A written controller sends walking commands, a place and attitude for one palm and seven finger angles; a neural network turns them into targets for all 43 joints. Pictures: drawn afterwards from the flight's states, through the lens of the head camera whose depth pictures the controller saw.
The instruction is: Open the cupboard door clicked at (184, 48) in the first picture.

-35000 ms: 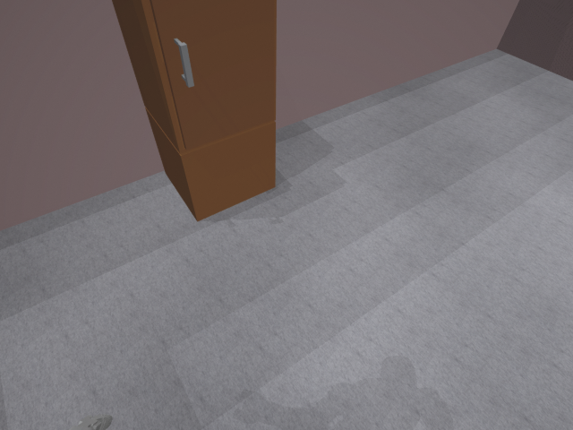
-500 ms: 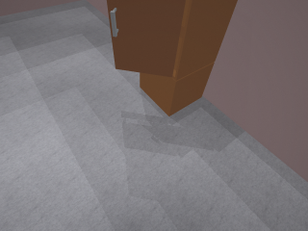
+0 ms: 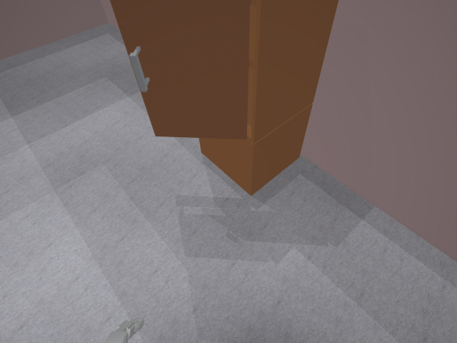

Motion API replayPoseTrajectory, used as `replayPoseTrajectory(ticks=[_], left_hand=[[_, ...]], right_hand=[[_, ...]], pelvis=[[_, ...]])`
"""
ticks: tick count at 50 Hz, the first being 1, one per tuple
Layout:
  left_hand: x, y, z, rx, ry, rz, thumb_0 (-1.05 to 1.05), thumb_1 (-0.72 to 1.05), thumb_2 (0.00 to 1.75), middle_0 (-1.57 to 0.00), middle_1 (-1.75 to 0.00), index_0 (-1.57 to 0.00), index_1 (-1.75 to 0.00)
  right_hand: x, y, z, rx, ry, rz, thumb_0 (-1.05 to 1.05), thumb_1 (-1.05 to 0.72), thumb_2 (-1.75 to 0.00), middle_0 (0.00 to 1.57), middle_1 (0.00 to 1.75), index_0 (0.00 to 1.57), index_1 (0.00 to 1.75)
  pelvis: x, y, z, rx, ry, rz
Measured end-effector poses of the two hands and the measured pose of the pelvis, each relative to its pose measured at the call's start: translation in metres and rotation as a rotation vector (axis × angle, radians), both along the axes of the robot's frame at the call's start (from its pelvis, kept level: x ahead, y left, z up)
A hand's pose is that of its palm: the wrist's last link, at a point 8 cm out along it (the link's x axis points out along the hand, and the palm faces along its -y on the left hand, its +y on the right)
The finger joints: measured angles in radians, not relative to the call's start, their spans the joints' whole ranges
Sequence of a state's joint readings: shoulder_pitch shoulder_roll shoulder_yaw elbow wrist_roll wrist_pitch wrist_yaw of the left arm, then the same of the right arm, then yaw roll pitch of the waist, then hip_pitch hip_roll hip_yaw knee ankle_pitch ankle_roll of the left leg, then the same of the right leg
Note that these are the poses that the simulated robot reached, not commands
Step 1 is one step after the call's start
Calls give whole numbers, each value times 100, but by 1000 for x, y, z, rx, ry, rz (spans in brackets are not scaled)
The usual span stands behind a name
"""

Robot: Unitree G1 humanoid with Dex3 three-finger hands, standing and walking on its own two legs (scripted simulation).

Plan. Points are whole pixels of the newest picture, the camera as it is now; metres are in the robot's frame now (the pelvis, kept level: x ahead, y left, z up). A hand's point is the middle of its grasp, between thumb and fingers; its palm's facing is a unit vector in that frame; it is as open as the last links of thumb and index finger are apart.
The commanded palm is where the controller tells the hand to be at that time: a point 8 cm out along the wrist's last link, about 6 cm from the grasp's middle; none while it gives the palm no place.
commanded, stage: take the last steps up to it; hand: left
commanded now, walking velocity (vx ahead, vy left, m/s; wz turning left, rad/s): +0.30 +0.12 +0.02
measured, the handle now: (140, 69) +0.89 +0.30 -0.01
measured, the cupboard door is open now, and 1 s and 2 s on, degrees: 44 44 44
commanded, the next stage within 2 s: come to a stop and stand still in 0.54 s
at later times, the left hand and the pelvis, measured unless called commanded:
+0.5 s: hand out of the picture +0.14 +0.27 -0.18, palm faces +0.06 -0.98 -0.16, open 7.4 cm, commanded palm none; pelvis +0.18 +0.09 +0.00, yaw -1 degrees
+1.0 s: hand (131, 238) +0.38 +0.26 -0.17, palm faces -0.02 -0.98 -0.19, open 7.4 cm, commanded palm none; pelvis +0.27 +0.09 +0.00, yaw -1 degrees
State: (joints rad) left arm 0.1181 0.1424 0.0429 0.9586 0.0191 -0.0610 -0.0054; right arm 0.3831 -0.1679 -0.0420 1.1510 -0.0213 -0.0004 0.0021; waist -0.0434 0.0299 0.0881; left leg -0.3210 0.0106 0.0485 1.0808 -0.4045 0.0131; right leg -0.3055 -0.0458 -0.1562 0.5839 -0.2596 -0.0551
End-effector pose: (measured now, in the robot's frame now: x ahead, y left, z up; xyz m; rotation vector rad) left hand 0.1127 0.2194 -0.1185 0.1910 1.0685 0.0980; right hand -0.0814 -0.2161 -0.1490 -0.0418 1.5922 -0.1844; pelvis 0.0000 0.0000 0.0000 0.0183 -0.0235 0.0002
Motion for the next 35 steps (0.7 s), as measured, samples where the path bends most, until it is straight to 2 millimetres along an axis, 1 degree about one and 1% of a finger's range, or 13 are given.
replayPoseTrajectory(ticks=[2,6,9,12,15,17,19,21,24,26,30,32,35], left_hand=[[-6,-1,1,-7,41,35,0,91,89,-20,-30,-20,-30],[-15,19,5,19,100,99,-2,96,89,-20,-30,-20,-30],[-28,29,3,12,184,121,-2,95,89,-20,-30,-20,-30],[-42,38,-2,-8,272,154,-1,94,89,-20,-30,-20,-30],[-52,49,-11,-35,360,191,0,92,89,-20,-30,-20,-30],[-54,58,-20,-53,416,209,0,92,89,-20,-30,-20,-30],[-50,69,-31,-65,466,209,0,91,89,-20,-30,-20,-30],[-34,79,-34,-61,482,192,1,91,89,-20,-30,-20,-30],[9,92,-32,-54,432,163,1,91,89,-20,-30,-19,-30],[45,99,-27,-49,371,142,1,91,89,-20,-30,-19,-30],[117,105,-16,-34,247,95,1,91,89,-20,-30,-19,-30],[150,109,-12,-16,199,74,1,93,89,-20,-30,-19,-30],[195,109,-6,6,140,38,1,93,89,-20,-30,-19,-30]], right_hand=[[33,-5,6,-13,-46,12,1,-91,-90,20,30,20,30],[106,-9,17,-30,-157,53,0,-91,-90,20,30,20,30],[162,-4,23,-35,-239,89,0,-91,-90,20,30,20,30],[220,8,27,-38,-314,134,0,-91,-90,20,30,20,30],[278,26,30,-47,-385,183,0,-91,-90,20,30,20,30],[314,40,30,-61,-438,211,0,-91,-90,20,30,20,30],[342,51,26,-88,-492,223,0,-91,-90,20,30,20,30],[354,62,27,-99,-507,218,0,-91,-90,20,30,20,30],[355,76,28,-96,-476,195,0,-91,-90,20,30,20,30],[349,83,28,-90,-438,168,-1,-91,-90,20,30,20,30],[334,79,27,-105,-355,121,-2,-94,-90,20,30,21,30],[324,78,24,-97,-303,103,-1,-94,-90,20,30,21,30],[310,79,17,-79,-221,71,-1,-93,-90,20,30,20,30]], pelvis=[[13,0,7,-3,10,2],[41,2,16,-3,30,8],[63,11,19,-3,34,9],[86,24,18,-5,33,10],[112,42,13,-11,28,11],[131,56,6,-18,24,7],[146,70,-5,-28,22,1],[157,78,-6,-16,16,-10],[174,87,0,-10,19,-20],[185,91,5,-9,22,-22],[207,98,11,-5,26,-27],[219,98,11,-1,25,-29],[237,95,10,6,23,-29]])
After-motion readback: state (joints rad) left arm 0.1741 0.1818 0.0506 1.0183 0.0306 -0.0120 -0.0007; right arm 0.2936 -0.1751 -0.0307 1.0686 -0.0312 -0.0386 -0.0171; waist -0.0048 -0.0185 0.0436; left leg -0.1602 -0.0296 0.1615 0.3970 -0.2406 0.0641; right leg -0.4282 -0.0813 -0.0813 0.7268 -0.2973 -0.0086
